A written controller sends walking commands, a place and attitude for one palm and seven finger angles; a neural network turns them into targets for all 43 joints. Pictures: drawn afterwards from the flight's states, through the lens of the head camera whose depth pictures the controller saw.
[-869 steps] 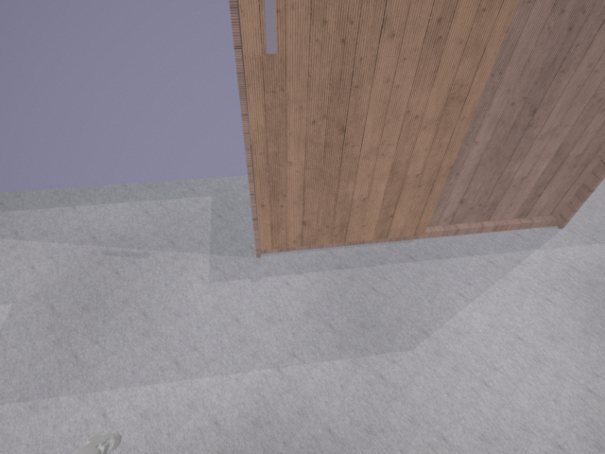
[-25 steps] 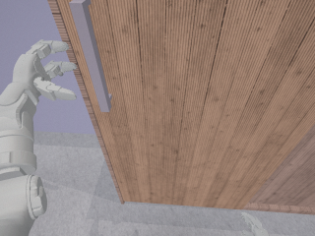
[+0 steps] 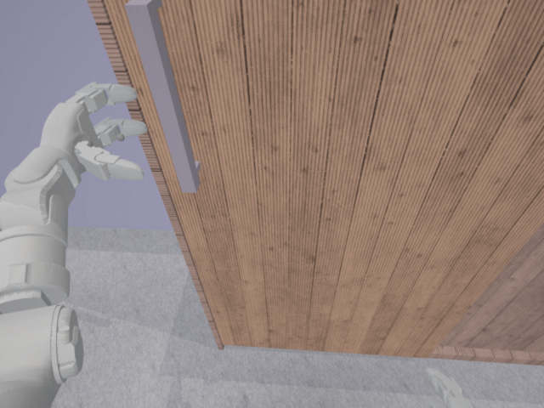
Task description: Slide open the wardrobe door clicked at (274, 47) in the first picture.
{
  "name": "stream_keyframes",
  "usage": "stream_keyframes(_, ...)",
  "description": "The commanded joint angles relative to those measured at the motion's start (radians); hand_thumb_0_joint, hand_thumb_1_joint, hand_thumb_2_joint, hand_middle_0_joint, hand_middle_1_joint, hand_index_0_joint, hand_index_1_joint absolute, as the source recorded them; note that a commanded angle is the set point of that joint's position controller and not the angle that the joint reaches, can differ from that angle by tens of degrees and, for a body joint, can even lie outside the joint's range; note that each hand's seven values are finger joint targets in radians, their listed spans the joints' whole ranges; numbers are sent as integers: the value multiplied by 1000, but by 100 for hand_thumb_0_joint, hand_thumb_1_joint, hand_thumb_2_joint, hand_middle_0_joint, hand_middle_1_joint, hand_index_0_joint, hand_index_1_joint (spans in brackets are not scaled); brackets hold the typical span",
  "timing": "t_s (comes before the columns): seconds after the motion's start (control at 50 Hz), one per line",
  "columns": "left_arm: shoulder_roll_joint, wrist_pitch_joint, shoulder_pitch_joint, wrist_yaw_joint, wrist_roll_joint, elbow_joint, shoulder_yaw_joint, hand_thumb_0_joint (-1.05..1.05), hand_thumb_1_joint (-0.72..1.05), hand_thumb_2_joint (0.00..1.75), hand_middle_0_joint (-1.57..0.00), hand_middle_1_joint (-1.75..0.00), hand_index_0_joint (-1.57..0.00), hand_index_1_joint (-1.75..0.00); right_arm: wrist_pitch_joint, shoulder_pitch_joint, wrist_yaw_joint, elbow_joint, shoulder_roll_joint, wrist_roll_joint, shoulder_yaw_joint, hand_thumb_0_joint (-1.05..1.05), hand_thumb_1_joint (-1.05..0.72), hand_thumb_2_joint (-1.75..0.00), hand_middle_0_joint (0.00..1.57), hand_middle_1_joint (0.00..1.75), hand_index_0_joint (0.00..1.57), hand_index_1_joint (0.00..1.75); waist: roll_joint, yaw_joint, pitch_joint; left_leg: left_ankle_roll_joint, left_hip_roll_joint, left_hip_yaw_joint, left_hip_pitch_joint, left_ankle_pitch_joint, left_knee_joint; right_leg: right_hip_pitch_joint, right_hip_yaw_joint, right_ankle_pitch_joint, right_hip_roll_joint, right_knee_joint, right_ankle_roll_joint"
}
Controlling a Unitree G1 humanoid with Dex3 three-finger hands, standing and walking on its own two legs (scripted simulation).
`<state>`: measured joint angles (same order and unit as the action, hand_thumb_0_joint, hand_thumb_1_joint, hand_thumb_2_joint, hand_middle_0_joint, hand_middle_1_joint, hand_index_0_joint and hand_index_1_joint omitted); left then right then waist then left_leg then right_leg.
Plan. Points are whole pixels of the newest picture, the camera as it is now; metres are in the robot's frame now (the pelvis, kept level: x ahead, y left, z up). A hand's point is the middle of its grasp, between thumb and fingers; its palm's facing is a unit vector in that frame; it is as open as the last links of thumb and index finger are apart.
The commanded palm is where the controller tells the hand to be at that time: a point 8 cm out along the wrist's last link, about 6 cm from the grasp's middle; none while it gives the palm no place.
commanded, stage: move the hooked fingers beside the handle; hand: left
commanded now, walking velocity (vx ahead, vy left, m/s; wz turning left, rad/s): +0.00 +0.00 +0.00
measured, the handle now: (175, 106) +0.46 +0.16 +0.24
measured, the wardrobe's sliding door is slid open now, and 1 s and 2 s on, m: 0.00 0.00 0.00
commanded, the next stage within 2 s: feel for the door with the fingertips in 0.14 s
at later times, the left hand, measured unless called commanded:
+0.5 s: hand (143, 135) +0.40 +0.19 +0.23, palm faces -0.02 -1.00 -0.03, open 14.0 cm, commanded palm +0.38 +0.24 +0.23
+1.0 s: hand (146, 129) +0.42 +0.19 +0.23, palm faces +0.01 -1.00 -0.02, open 13.8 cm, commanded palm +0.40 +0.24 +0.23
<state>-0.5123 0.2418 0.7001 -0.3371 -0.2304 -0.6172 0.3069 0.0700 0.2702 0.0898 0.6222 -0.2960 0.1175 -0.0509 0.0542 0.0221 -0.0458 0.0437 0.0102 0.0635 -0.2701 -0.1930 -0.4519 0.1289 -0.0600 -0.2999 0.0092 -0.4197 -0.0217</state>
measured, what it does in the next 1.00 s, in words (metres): stands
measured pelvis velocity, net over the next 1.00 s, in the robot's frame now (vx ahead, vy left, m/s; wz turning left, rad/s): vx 0.00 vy -0.02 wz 0.00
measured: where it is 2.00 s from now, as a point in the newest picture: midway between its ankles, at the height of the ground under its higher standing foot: outside the picture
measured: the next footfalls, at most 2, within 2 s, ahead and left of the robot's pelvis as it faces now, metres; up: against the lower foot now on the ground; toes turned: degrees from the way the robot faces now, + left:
none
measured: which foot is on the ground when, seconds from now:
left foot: down 0.00-1.00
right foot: down 0.00-1.00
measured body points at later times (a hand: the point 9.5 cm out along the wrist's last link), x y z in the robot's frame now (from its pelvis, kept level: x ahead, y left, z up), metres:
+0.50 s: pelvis +0.00 -0.01 +0.00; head -0.01 -0.03 +0.45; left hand +0.40 +0.24 +0.24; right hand +0.14 -0.27 -0.10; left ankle +0.03 +0.09 -0.74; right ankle -0.05 -0.10 -0.74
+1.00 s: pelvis +0.00 -0.02 +0.00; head +0.00 -0.04 +0.45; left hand +0.41 +0.24 +0.24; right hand +0.14 -0.28 -0.10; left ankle +0.03 +0.09 -0.74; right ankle -0.05 -0.10 -0.74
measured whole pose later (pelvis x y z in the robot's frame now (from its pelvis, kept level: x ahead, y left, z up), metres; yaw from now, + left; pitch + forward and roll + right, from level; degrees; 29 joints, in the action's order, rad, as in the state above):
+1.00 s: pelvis +0.00 -0.02 +0.00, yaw +0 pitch +0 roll +0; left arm -0.48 0.24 0.76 -0.28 -0.22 -0.66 0.29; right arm 0.04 0.25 0.10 0.66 -0.29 0.12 -0.05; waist 0.04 0.02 -0.04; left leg 0.02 -0.01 0.05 -0.26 -0.19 -0.44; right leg 0.12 -0.07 -0.30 0.03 -0.41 -0.05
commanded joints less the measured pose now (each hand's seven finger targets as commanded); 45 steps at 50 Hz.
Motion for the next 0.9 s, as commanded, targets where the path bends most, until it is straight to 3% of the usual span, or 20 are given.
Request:
stream_keyframes(0.0,-284,-94,447,30,-28,261,101,0,-50,30,-30,-120,-30,-120,48,-87,11,-139,-130,-9,51,0,-90,-90,20,30,20,30,-48,-7,-258,13,-36,-109,318,211,21,121,34,291,-5,63,-10)
stream_keyframes(0.06,-275,-113,506,54,-11,297,100,0,-50,30,-30,-120,-30,-120,54,-90,10,-138,-123,-14,44,0,-90,-90,20,30,20,30,-15,-4,-275,9,-36,-114,341,216,27,123,35,290,-3,58,-10)
stream_keyframes(0.1,-340,-112,460,67,2,286,148,0,-50,30,-30,-120,-30,-120,49,-89,11,-134,-128,-16,45,0,-90,-90,20,30,20,30,0,-20,-273,11,-36,-101,325,221,28,95,43,297,-6,69,-11)
stream_keyframes(0.12,-291,-106,484,64,5,280,106,0,-50,30,-30,-120,-30,-120,46,-96,14,-135,-123,-14,42,0,-90,-90,20,30,20,30,7,-5,-258,12,-34,-97,326,219,32,101,42,306,-6,66,-10)
stream_keyframes(0.18,-230,-77,487,50,8,249,47,0,-50,30,-30,-120,-30,-120,45,-102,15,-133,-118,-7,40,0,-90,-90,20,30,20,30,73,6,-216,6,-35,-102,329,189,34,142,41,276,-7,72,-13)
stream_keyframes(0.2,-211,-70,478,46,7,232,27,0,-50,30,-30,-120,-30,-120,41,-94,17,-129,-123,-6,46,0,-90,-90,20,30,20,30,32,12,-220,8,-37,-103,330,197,30,132,37,282,-8,77,-12)
stream_keyframes(0.24,-209,-52,467,33,-3,221,29,0,-50,30,-30,-120,-30,-120,41,-98,18,-132,-124,-3,46,0,-90,-90,20,30,20,30,25,10,-223,12,-32,-101,326,194,25,136,40,294,-7,75,-11)
stream_keyframes(0.3,-192,-55,449,24,-24,234,20,0,-50,30,-30,-120,-30,-120,39,-98,18,-132,-125,-3,48,0,-90,-90,20,30,20,30,-48,8,-244,16,-30,-98,321,214,19,110,38,327,-9,73,-8)
stream_keyframes(0.32,-170,-57,473,24,-29,246,7,0,-50,30,-30,-120,-30,-120,41,-105,17,-132,-123,-2,47,0,-90,-90,20,30,20,30,-36,10,-249,18,-27,-97,327,215,20,116,38,333,-6,68,-8)
stream_keyframes(0.34,-201,-60,475,29,-29,249,39,0,-50,30,-30,-120,-30,-120,44,-102,16,-129,-122,-4,49,0,-90,-90,20,30,20,30,-44,5,-254,18,-26,-98,329,213,16,117,40,333,-5,70,-7)
stream_keyframes(0.42,-197,-80,465,60,-26,334,51,0,-50,30,-30,-120,-30,-120,45,-118,8,-134,-116,-8,48,0,-90,-90,20,30,20,30,-19,-14,-290,20,-19,-88,341,258,14,77,45,379,-7,61,-7)
stream_keyframes(0.52,-206,-54,424,97,-14,313,73,0,-50,30,-30,-120,-30,-120,31,-131,5,-131,-111,-7,45,0,-90,-90,20,30,20,30,-23,-23,-232,19,-19,-75,292,218,27,69,49,357,-10,70,-3)
stream_keyframes(0.56,-217,-40,427,105,-7,303,79,0,-50,30,-30,-120,-30,-120,27,-133,5,-132,-111,-7,45,0,-90,-90,20,30,20,30,-22,-21,-223,18,-18,-71,280,196,30,74,53,343,-11,73,-1)
stream_keyframes(0.58,-192,-37,438,106,-7,315,58,0,-50,30,-30,-120,-30,-120,26,-134,5,-134,-110,-7,44,0,-90,-90,20,30,20,30,-15,-16,-225,19,-17,-68,284,200,28,73,55,352,-12,73,1)
stream_keyframes(0.64,-248,-45,453,104,-3,329,95,0,-50,30,-30,-120,-30,-120,21,-133,8,-135,-115,-8,47,0,-90,-90,20,30,20,30,-43,-17,-259,23,-15,-67,282,230,23,36,59,404,-15,66,3)
stream_keyframes(0.68,-234,-50,469,95,-3,318,82,0,-50,30,-30,-120,-30,-120,21,-132,10,-134,-110,-8,46,0,-90,-90,20,30,20,30,-20,-9,-264,24,-12,-59,292,237,15,42,62,423,-14,63,5)
stream_keyframes(0.82,-163,-56,522,59,-16,235,0,0,-50,30,-30,-120,-30,-120,22,-116,16,-113,-117,-1,48,0,-90,-90,20,30,20,30,-26,18,-234,26,-12,-68,296,207,7,95,59,390,-12,70,5)
stream_keyframes(0.84,-197,-51,515,59,-15,203,29,0,-50,30,-30,-120,-30,-120,21,-108,17,-108,-119,-1,49,0,-90,-90,20,30,20,30,-41,15,-228,26,-11,-70,286,198,6,100,60,381,-11,73,6)
stream_keyframes(0.88,-212,-51,543,59,-15,150,36,0,-50,30,-30,-120,-30,-120,19,-96,19,-97,-124,-1,50,0,-90,-90,20,30,20,30,-64,21,-214,26,-9,-70,262,174,6,110,62,362,-13,75,8)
